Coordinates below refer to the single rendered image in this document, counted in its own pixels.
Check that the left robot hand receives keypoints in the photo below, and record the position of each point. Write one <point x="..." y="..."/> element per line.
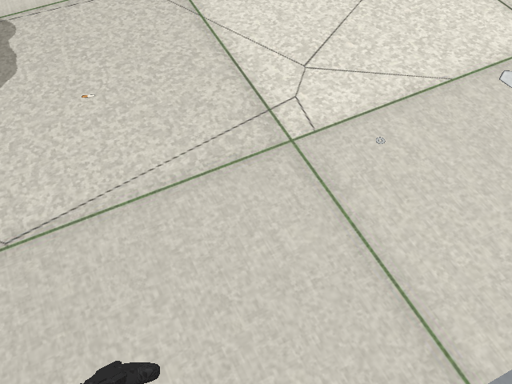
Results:
<point x="127" y="373"/>

